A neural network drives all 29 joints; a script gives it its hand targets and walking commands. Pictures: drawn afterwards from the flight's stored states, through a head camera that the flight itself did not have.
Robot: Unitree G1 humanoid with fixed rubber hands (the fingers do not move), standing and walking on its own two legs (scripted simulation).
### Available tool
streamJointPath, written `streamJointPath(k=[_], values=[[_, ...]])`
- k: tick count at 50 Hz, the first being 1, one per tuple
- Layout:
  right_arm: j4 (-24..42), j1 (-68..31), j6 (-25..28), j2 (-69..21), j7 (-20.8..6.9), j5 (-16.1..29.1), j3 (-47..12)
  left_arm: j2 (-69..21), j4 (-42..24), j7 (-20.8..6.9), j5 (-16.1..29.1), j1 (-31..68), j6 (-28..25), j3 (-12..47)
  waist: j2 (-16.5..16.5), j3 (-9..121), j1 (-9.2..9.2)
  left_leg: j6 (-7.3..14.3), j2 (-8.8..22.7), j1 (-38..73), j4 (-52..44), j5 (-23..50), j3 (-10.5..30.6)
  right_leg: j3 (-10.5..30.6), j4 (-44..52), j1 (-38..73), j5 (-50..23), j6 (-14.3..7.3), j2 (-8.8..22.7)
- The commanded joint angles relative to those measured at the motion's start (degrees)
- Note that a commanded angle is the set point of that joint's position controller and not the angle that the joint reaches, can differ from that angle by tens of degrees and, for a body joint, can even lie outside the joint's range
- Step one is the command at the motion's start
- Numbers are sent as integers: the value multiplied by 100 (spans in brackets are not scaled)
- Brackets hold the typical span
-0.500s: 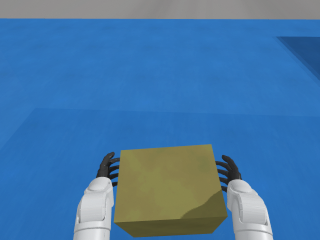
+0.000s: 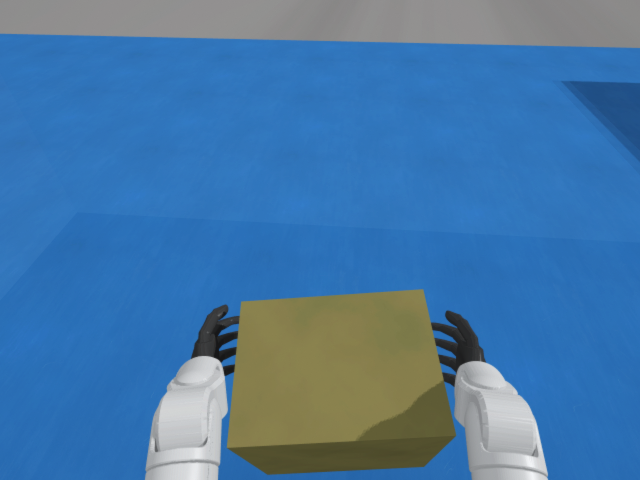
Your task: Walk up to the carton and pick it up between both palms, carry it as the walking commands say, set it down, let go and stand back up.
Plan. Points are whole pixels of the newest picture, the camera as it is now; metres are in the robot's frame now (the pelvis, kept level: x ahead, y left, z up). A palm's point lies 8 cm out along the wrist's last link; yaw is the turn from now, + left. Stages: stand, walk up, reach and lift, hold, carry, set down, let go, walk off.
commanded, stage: carry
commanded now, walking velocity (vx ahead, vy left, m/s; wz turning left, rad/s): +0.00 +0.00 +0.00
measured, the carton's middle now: (338, 389) +0.28 +0.00 -0.03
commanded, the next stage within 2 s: none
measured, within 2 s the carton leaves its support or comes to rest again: neither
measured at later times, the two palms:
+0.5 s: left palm (186, 369) +0.27 +0.19 +0.04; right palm (448, 372) +0.27 -0.13 +0.04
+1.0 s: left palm (174, 367) +0.27 +0.20 +0.04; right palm (434, 369) +0.27 -0.12 +0.04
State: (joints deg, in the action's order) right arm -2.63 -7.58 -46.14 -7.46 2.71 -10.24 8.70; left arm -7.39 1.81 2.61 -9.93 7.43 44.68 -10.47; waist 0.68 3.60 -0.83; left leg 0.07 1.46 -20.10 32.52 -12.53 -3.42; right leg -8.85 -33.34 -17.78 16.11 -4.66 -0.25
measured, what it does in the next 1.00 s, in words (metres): stands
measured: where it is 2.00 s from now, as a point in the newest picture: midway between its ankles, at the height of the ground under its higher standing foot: outside the picture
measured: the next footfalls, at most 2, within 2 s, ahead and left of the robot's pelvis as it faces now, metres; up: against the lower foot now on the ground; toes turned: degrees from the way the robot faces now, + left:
none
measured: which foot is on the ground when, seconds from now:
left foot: down 0.00-1.00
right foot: down 0.00-1.00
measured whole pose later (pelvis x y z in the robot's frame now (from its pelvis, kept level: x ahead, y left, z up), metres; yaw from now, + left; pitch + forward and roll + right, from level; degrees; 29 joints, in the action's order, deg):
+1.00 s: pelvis -0.01 +0.04 +0.00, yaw +0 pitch +1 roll +0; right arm -2.9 -9.3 -45.4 -7.6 2.0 -11.1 10.0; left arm -7.8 2.3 3.5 -11.3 9.5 44.7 -10.0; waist 0.6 3.7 -0.1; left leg 3.6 -1.2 -22.1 32.4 -11.5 -4.7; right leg -7.9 -34.0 -20.0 14.9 -1.3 2.7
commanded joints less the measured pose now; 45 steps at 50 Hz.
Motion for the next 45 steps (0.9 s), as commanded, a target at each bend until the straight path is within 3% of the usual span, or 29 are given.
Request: streamJointPath(k=[1, 2, 3, 5, 6, 10, 12, 13, 14, 15, 18, 19, 22, 23, 25, 26, 27, 29, 31, 32, 33, 34, 35, 36, 39, 40, 42, 44, 45], values=[[1268, -3007, 294, -3873, -870, 1371, -3049, -4048, -1085, -864, 1449, 2868, -167, 3350, -218, 1763, 9, 229, 439, 709, -415, 664, 382, 1050, 945, 441, -551, 132, 1045], [472, -2948, 316, -3853, -999, 1045, -2991, -4059, 8, -1006, 1075, 2556, -136, 3230, -63, 1809, 24, 201, 415, 620, -334, 477, 332, 1052, 966, 564, -570, 54, 1040], [2482, -3542, 319, -4110, -769, 1958, -3420, -4230, -2002, -796, 1999, 3362, -200, 3575, 246, 1546, 12, 161, 396, 348, -278, 119, 311, 1119, 1130, 432, -232, 141, 1101], [759, -2610, 154, -3963, -844, 1224, -3024, -3963, -589, -811, 1224, 2571, -101, 3104, 343, 1685, 12, 256, 395, 673, -479, 234, 433, 1084, 1126, 294, 110, 62, 1100], [1616, -3091, 181, -3866, -732, 1574, -2996, -3948, -1608, -687, 1634, 3108, -111, 3239, 82, 1605, 14, 219, 367, 538, -342, 201, 406, 1158, 1223, 237, 63, 107, 1071], [897, -2795, 180, -3505, -732, 1212, -2830, -3686, -352, -692, 1103, 2265, -40, 2856, -228, 1426, 35, 234, 419, 522, -586, 555, 435, 1036, 1035, 280, -189, 83, 1033], [950, -2774, 246, -3891, -805, 1389, -2985, -3948, -1234, -778, 1517, 3011, -207, 3367, -363, 1847, 16, 224, 503, 529, -586, 533, 535, 1002, 935, 629, -312, 105, 1003], [239, -2536, 250, -3791, -880, 1060, -2839, -3895, -272, -871, 1174, 2608, -199, 3129, -158, 1720, 18, 265, 516, 557, -677, 821, 606, 861, 888, 585, -372, 147, 921], [1441, -3182, 366, -3879, -815, 1503, -2992, -4097, -1573, -742, 1645, 3387, -307, 3470, -451, 1749, 43, 279, 555, 626, -710, 858, 601, 960, 888, 509, -302, 106, 941], [811, -2765, 321, -4003, -901, 1334, -3049, -4103, -1168, -844, 1486, 3125, -303, 3468, -422, 1721, 28, 268, 519, 668, -619, 850, 571, 917, 850, 491, -443, 136, 964], [1505, -3340, 399, -3851, -841, 1542, -3188, -4024, -1303, -809, 1551, 3176, -305, 3363, 91, 1837, 58, 263, 528, 489, -596, 662, 604, 931, 800, 681, -610, 112, 994], [1263, -2974, 318, -3703, -787, 1338, -3079, -3965, -882, -810, 1421, 2680, -218, 3280, -159, 1862, 45, 415, 633, 563, -764, 735, 776, 838, 713, 700, -360, 215, 896], [1042, -2753, 287, -3896, -870, 1320, -3127, -4033, -801, -880, 1370, 2570, -195, 3291, 249, 1978, 45, 312, 556, 774, -484, 1002, 586, 964, 753, 613, -704, 164, 998], [1990, -3238, 323, -3967, -782, 1754, -3212, -4114, -2159, -764, 1911, 3458, -251, 3620, -276, 2032, 31, 254, 583, 799, -467, 1121, 576, 927, 637, 642, -759, 166, 969], [-166, -2567, 315, -3621, -975, 766, -2907, -3830, 743, -1031, 783, 2037, -151, 3035, 104, 1855, 73, 317, 570, 712, -481, 1100, 541, 826, 614, 741, -869, 189, 993], [1526, -3068, 401, -3979, -929, 1494, -3364, -4218, -1063, -985, 1569, 2709, -273, 3538, 30, 1629, 33, 278, 569, 618, -596, 879, 549, 949, 799, 509, -506, 202, 1002], [324, -2793, 319, -3989, -1008, 1066, -2907, -4142, -592, -989, 1308, 3143, -254, 3444, -384, 1508, 21, 295, 521, 471, -748, 590, 647, 909, 738, 391, -43, 194, 987], [647, -2937, 321, -4216, -1004, 1300, -3202, -4249, -708, -1004, 1419, 3015, -276, 3436, 223, 1719, 28, 271, 473, 562, -554, 613, 551, 963, 888, 548, -485, 173, 1018], [1820, -3787, 436, -4054, -920, 1611, -3320, -4311, -1312, -981, 1704, 3380, -267, 3584, -27, 1609, 61, 327, 527, 409, -759, 498, 720, 930, 863, 622, -116, 211, 1002], [411, -2916, 296, -4112, -1007, 1117, -2995, -4277, -509, -1035, 1399, 3123, -224, 3504, -86, 1484, 19, 289, 490, 371, -786, 122, 715, 943, 959, 341, 436, 204, 929], [1401, -3470, 330, -4152, -939, 1624, -3183, -4222, -1593, -874, 1645, 3558, -281, 3475, -187, 1425, 60, 302, 485, 330, -804, 55, 689, 1011, 1015, 306, 400, 206, 1004], [349, -2995, 244, -3795, -1005, 1056, -2877, -3957, -147, -981, 1136, 2822, -107, 3167, -216, 1412, 50, 331, 433, 296, -820, -263, 716, 932, 1075, 218, 926, 165, 924], [549, -3081, 316, -4000, -1012, 1123, -2958, -4206, -529, -979, 1339, 3208, -235, 3332, 138, 1546, 47, 347, 606, 509, -851, 146, 801, 966, 936, 307, 388, 172, 924], [-545, -2651, 365, -3897, -1169, 705, -2743, -4230, 841, -1165, 912, 2434, -195, 3228, -288, 1634, 47, 347, 624, 531, -947, 288, 851, 817, 700, 399, 173, 223, 855], [77, -3536, 682, -4812, -1467, 1254, -3382, -5064, -242, -1394, 1453, 3714, -596, 3933, -287, 1527, 59, 298, 715, 530, -1113, 82, 989, 883, 668, 400, 107, 219, 804], [2036, -4229, 668, -4822, -1247, 2030, -3718, -5126, -1925, -1204, 2123, 4029, -532, 4126, -364, 1629, 65, 272, 654, 271, -988, -180, 901, 915, 757, 508, 212, 203, 878], [73, -3376, 460, -4290, -1257, 1080, -3065, -4607, 146, -1245, 1236, 3121, -306, 3510, -148, 1772, 69, 344, 664, 356, -993, -133, 862, 835, 609, 494, 114, 244, 862], [1030, -3596, 562, -4386, -1315, 1383, -3397, -4837, -505, -1301, 1506, 3180, -385, 3808, 81, 1882, 78, 359, 706, 304, -991, 138, 991, 777, 476, 655, -22, 238, 810], [974, -3556, 507, -4724, -1319, 1559, -3407, -4980, -1001, -1222, 1627, 3496, -384, 3864, -313, 2015, 71, 388, 669, 472, -966, 126, 995, 893, 507, 580, -67, 184, 826]])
